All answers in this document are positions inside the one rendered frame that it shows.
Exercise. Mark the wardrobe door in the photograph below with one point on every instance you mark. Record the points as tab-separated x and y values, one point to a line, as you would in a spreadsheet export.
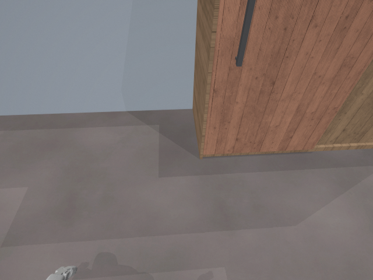
301	61
353	123

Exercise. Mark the handle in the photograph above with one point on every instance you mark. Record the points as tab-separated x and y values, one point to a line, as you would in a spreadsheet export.
245	32

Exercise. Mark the left robot hand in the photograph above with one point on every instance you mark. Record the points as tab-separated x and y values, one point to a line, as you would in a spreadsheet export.
63	273

